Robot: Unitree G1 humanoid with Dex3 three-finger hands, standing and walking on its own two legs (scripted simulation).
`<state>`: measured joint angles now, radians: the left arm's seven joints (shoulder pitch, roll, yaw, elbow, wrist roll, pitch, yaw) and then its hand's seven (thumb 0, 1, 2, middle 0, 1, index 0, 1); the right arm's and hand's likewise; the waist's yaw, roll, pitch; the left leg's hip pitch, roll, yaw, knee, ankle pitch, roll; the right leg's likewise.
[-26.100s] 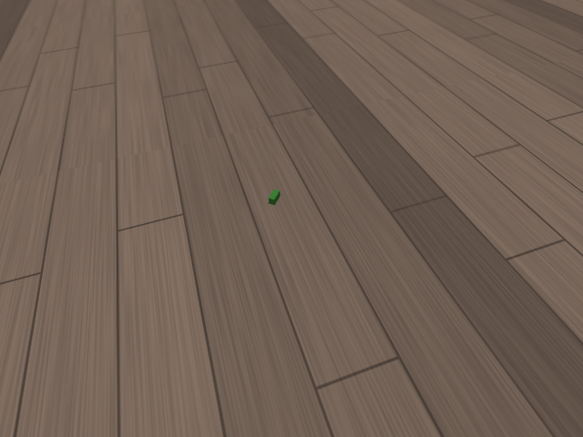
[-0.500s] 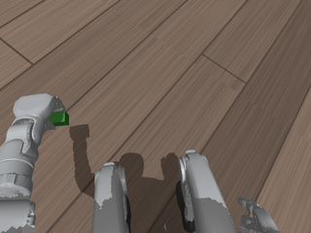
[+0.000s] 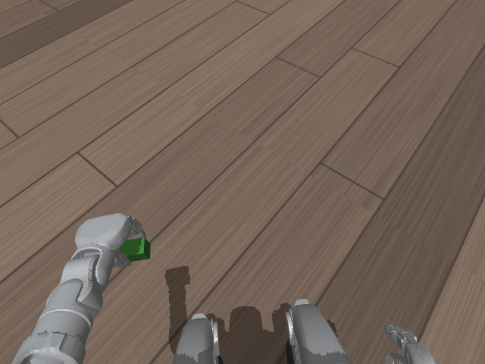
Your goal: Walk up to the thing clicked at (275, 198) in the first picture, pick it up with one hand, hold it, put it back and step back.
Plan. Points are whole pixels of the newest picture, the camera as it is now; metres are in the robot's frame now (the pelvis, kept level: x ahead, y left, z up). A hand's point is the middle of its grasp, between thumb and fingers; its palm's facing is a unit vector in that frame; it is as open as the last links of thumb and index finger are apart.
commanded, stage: lift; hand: left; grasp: from above
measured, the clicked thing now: (130, 250) +0.37 +0.23 -0.10
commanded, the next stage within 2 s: hold in 0.48 s
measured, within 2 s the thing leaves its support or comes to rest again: neither
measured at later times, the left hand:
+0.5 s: hand (105, 226) +0.37 +0.22 +0.02, palm faces -0.44 -0.08 -0.89, open 6.1 cm
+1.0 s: hand (94, 209) +0.38 +0.22 +0.06, palm faces -0.45 -0.05 -0.89, open 6.1 cm
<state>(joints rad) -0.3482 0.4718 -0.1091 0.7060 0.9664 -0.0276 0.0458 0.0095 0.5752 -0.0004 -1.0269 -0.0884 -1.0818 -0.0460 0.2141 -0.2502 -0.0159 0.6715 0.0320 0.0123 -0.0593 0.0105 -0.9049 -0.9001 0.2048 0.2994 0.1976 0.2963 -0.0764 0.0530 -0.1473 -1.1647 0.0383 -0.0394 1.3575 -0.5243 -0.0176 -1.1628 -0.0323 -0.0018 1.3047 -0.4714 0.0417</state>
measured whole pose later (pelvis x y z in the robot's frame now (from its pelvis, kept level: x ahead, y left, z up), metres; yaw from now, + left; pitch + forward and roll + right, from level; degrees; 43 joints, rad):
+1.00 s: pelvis +0.06 +0.01 +0.11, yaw -1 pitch +6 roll +0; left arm -0.31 0.39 -0.20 0.75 1.00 0.02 0.03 0.00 0.57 0.00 -1.06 -0.04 -1.11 0.00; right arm 0.24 -0.25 -0.05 0.70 0.04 0.03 -0.04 0.01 -0.90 -0.89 0.20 0.30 0.20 0.30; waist -0.02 0.04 -0.07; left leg -0.46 0.03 0.03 0.71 -0.35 -0.01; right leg -0.49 -0.04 0.03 0.68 -0.30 0.05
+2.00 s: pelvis +0.05 +0.00 +0.13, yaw -2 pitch +1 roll +1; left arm -0.22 0.39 -0.21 0.59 0.98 0.02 -0.05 0.00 0.58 0.00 -1.04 -0.06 -1.10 -0.01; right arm 0.19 -0.26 -0.03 0.66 0.06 0.07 -0.06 0.01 -0.90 -0.90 0.20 0.30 0.19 0.30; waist 0.01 0.06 -0.02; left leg -0.28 0.03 0.04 0.53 -0.27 -0.02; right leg -0.33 -0.04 0.04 0.55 -0.24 0.03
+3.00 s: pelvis +0.05 +0.00 +0.10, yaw +0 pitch +10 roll +0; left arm -0.35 0.38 -0.18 0.90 1.13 -0.08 0.20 0.00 0.57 0.00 -1.06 -0.03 -1.11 0.00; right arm 0.19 -0.26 -0.06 0.68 0.02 0.07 -0.02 0.01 -0.89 -0.90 0.20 0.30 0.20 0.30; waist -0.02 0.00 -0.05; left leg -0.59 0.03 0.01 0.78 -0.36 -0.02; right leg -0.62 -0.04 0.01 0.76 -0.32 0.04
